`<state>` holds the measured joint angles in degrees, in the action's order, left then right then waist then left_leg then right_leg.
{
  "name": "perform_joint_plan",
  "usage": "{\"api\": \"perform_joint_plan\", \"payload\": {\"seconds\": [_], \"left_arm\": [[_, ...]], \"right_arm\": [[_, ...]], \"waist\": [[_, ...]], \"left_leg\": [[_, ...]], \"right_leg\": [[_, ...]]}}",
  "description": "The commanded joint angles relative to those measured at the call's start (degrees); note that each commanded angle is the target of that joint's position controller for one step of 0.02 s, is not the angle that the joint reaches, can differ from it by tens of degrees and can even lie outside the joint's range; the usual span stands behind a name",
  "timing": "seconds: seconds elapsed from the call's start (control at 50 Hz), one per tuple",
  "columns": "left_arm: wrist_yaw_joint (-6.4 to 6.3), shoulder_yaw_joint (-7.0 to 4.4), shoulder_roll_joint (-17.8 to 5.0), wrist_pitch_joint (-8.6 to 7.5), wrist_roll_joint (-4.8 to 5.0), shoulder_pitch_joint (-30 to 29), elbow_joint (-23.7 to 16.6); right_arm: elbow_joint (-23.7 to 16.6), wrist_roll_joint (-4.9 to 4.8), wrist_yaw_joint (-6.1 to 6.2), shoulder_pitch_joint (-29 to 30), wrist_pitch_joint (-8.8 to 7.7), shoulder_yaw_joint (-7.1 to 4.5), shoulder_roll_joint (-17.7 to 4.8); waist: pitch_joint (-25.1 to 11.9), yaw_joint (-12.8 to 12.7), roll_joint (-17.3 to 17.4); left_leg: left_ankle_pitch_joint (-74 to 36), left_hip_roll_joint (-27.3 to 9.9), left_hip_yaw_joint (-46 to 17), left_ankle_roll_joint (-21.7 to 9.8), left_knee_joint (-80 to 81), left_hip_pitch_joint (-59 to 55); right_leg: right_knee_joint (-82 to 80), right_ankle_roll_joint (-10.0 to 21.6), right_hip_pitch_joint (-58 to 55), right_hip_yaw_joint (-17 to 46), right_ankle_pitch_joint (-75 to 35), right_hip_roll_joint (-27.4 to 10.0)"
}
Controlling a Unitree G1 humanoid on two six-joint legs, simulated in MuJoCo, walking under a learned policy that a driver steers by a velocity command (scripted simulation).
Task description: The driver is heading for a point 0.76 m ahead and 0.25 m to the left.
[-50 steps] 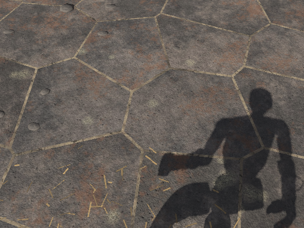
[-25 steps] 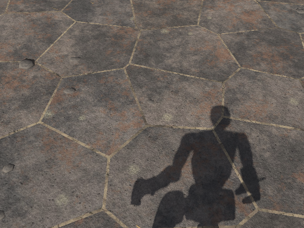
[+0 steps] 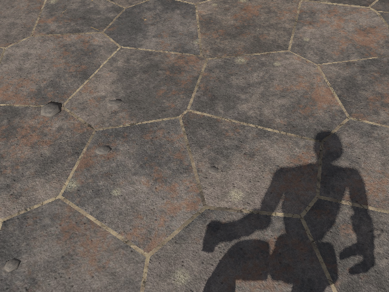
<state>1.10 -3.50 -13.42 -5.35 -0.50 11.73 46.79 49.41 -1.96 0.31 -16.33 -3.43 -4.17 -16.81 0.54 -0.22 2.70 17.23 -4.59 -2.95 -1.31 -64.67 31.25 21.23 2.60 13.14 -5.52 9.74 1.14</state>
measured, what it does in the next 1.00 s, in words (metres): walks ahead, turning left: left foot, then right foot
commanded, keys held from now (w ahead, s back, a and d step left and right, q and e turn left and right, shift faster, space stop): w+q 0.70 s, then w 0.30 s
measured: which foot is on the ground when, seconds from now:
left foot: up 0.00-0.34, down 0.36-0.84, up 0.86-1.00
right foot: down 0.00-0.36, up 0.38-0.82, down 0.84-1.00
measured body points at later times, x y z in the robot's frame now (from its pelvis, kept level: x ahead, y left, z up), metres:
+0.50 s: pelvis +0.27 +0.08 -0.01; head +0.31 +0.09 +0.44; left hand +0.30 +0.37 -0.13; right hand +0.47 -0.15 -0.12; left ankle +0.30 +0.15 -0.74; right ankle +0.23 -0.10 -0.65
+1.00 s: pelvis +0.55 +0.11 +0.00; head +0.58 +0.11 +0.44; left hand +0.51 +0.40 -0.11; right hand +0.78 -0.07 -0.12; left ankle +0.45 +0.21 -0.66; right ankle +0.63 +0.04 -0.74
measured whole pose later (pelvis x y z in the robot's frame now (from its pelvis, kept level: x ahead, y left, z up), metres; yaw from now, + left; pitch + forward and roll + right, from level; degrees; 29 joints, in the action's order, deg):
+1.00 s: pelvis +0.55 +0.11 +0.00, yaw +29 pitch +1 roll -1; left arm 1.4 -3.1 -15.0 -5.6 -0.4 14.2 45.2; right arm 41.0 -0.8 0.2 -16.5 -2.8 -3.2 -16.6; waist 0.5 -1.0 2.3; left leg 20.5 -0.4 -3.4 -1.5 -65.6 27.7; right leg 24.9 2.5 16.3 -0.6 10.2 2.6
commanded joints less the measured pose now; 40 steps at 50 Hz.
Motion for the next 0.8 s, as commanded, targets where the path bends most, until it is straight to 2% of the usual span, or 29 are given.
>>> {"api": "perform_joint_plan", "payload": {"seconds": [0.02,0.08,0.14,0.2,0.24,0.26,0.3,0.32,0.34,0.36,0.38,0.4,0.42,0.44,0.46,0.48,0.5,0.54,0.58,0.64,0.7,0.74,0.78,0.8], "left_arm": [[-0.24,-1.69,-6.4,-1.60,-0.53,-0.8,-1.5],[-0.96,-2.01,-7.5,-1.60,-0.61,0.3,0.0],[-1.57,-2.18,-8.8,-1.23,-0.26,1.2,0.6],[-1.98,-2.54,-10.2,-0.30,0.42,5.1,2.2],[-2.04,-2.79,-10.9,0.67,0.94,6.7,3.0],[-2.13,-2.92,-11.3,1.18,1.20,6.8,3.1],[-2.57,-3.38,-13.3,2.08,1.41,5.8,2.6],[-2.84,-3.57,-14.1,2.62,1.44,5.3,2.3],[-3.06,-3.56,-14.5,3.05,1.59,4.4,2.0],[-3.30,-3.14,-13.8,2.79,1.14,4.3,1.2],[-2.20,-0.30,-4.6,1.24,-1.13,9.9,-1.9],[-1.24,-0.23,-7.3,-1.50,0.84,5.6,-3.0],[-0.63,-1.11,-10.3,-2.89,3.14,-0.9,-4.9],[-0.77,-0.75,-9.7,-3.52,2.94,-2.2,-5.5],[-1.22,-1.01,-9.7,-3.47,1.46,-2.2,-4.8],[-1.35,-1.56,-10.5,-2.80,0.62,-1.0,-4.5],[-1.29,-1.74,-10.5,-1.94,0.30,-0.1,-4.5],[-1.38,-1.47,-8.8,-0.71,-0.25,-0.1,-5.1],[-1.53,-0.88,-7.4,-0.21,-0.51,-4.0,-6.6],[-1.03,-0.08,-5.9,-0.45,-0.24,-10.5,-8.3],[-0.37,-0.19,-6.9,-0.91,0.76,-14.7,-10.0],[0.24,-0.56,-8.3,-1.41,0.88,-14.6,-10.2],[0.66,-1.00,-9.3,-2.02,0.79,-13.0,-10.0],[0.63,-1.32,-9.5,-2.28,0.68,-10.3,-9.3]], "right_arm": [[-3.3,0.14,0.09,-1.4,0.77,-0.91,-2.2],[-4.8,0.44,-0.26,2.2,0.79,-0.85,-1.9],[-6.8,0.81,-1.42,8.2,0.57,-0.13,-0.9],[-9.8,0.80,-2.53,14.2,0.64,0.54,-0.3],[-11.7,0.72,-3.31,16.7,0.71,0.62,-0.6],[-12.5,0.69,-3.73,17.0,0.74,0.50,-0.9],[-13.3,0.64,-4.19,14.8,0.97,-0.37,-2.8],[-12.7,0.54,-4.19,10.7,1.14,-1.24,-4.3],[-11.0,0.39,-3.82,2.9,1.21,-2.70,-6.9],[-8.7,0.42,-2.66,-6.6,1.61,-4.76,-11.1],[-8.3,0.06,-1.89,-7.0,1.50,-5.86,-17.7],[-10.2,0.63,-1.95,-8.9,0.80,-4.59,-14.6],[-9.9,1.31,-2.01,-7.3,0.18,-3.58,-11.1],[-10.2,1.03,-1.93,-3.9,-0.28,-3.10,-9.4],[-11.0,0.97,-1.86,0.5,-0.38,-2.49,-7.5],[-12.1,1.64,-1.62,3.1,-0.47,-1.91,-6.0],[-12.8,1.90,-1.48,4.2,-0.46,-1.78,-5.9],[-12.8,1.53,-0.99,3.9,-0.67,-2.06,-7.1],[-12.5,1.30,-0.20,2.4,-0.60,-2.56,-8.8],[-12.0,0.87,0.42,0.2,-0.03,-2.71,-9.1],[-10.9,0.55,0.47,-2.8,0.42,-2.80,-9.3],[-10.3,0.55,0.58,-4.1,0.58,-2.45,-8.2],[-9.9,0.91,0.68,-4.4,0.74,-2.32,-7.8],[-9.9,0.99,0.63,-3.8,0.90,-2.17,-7.5]], "waist": [[0.0,0.9,-7.2],[1.2,0.5,-6.0],[2.9,-1.5,-5.3],[5.1,-3.8,-4.3],[5.6,-4.3,-4.4],[5.3,-3.8,-4.9],[2.1,-1.3,-7.1],[-0.7,1.3,-8.2],[-4.8,5.8,-7.8],[-9.8,10.3,-4.2],[-14.4,3.9,11.7],[-23.6,6.7,6.9],[-16.3,8.2,3.6],[-10.6,5.8,-0.3],[-6.4,3.0,-3.0],[-5.0,0.8,-2.0],[-4.2,-0.4,-1.5],[-3.1,-1.2,-1.5],[-1.6,-0.3,-1.0],[-0.6,2.5,0.9],[-0.5,4.3,2.1],[-1.0,4.3,2.8],[-1.0,3.3,4.3],[-1.4,1.6,5.0]], "left_leg": [[-6.6,-3.5,-4.0,0.6,0.6,8.4],[-15.1,-2.9,-4.1,1.1,8.7,10.4],[-22.3,-2.1,0.0,0.7,19.0,7.9],[-21.7,-1.7,2.3,-0.4,25.1,9.9],[-18.0,-1.0,3.9,-1.5,27.4,11.2],[-15.3,-0.2,5.0,-2.3,28.2,10.4],[-9.2,3.4,8.5,-4.4,28.3,4.0],[-6.3,5.7,9.9,-5.7,28.1,-1.8],[-7.7,8.0,10.4,-7.5,31.0,-12.8],[-10.2,6.0,3.8,-10.2,33.5,-30.3],[-6.0,-9.5,-26.6,-20.4,35.7,-52.1],[0.6,-15.2,-45.7,-24.9,45.6,-57.3],[-2.6,-13.4,-37.6,-21.2,47.3,-53.1],[-6.8,-11.0,-30.2,-19.0,47.2,-44.6],[-12.6,-8.7,-24.4,-17.4,47.7,-35.5],[-17.6,-7.3,-21.0,-16.8,48.9,-29.0],[-19.4,-6.3,-19.8,-16.8,50.2,-25.2],[-23.1,-5.1,-16.5,-16.9,51.6,-20.0],[-23.6,-3.3,-13.2,-15.8,52.1,-16.8],[-17.6,0.1,-10.4,-12.5,51.0,-14.3],[-12.4,-1.0,-13.5,-11.2,49.0,-15.9],[-10.4,-2.8,-16.1,-10.7,45.8,-20.4],[-11.8,-4.5,-18.4,-10.0,42.8,-23.3],[-14.3,-4.0,-18.5,-9.2,40.5,-23.7]], "right_leg": [[-13.7,8.4,-5.1,10.1,-9.7,-15.9],[-14.3,7.7,-6.4,4.2,-14.4,-15.1],[-15.1,6.4,-6.6,-1.0,-14.7,-14.1],[-14.1,6.1,-12.5,-3.0,-16.1,-16.0],[-11.7,5.6,-17.5,-4.0,-20.0,-17.4],[-9.7,5.1,-19.2,-4.7,-24.8,-17.9],[-2.5,3.9,-21.1,-6.4,-43.9,-18.0],[4.2,3.3,-21.1,-7.0,-52.2,-17.7],[14.8,1.9,-17.8,-8.0,-53.7,-16.2],[30.5,-0.5,-5.8,-8.2,-41.3,-13.8],[52.1,-4.4,22.0,-5.4,14.2,-2.8],[60.5,-4.2,29.8,9.0,25.0,1.3],[60.1,-2.6,34.9,11.2,20.0,-2.0],[55.1,-1.7,34.0,10.9,15.1,-4.5],[49.7,-2.0,30.2,10.6,12.5,-6.4],[46.6,-2.4,25.5,10.9,10.7,-7.7],[44.5,-3.0,22.9,10.8,10.0,-8.0],[39.0,-4.8,21.2,9.4,7.9,-7.7],[31.2,-6.4,21.1,8.5,1.3,-6.7],[17.4,-6.7,17.1,7.9,-11.3,-3.8],[11.2,-6.4,14.5,8.7,-14.7,-1.9],[8.4,-5.3,14.5,9.5,-13.1,-2.1],[7.3,-3.5,12.8,9.0,-8.7,-2.2],[5.5,-2.2,9.2,7.8,-7.5,-1.7]]}}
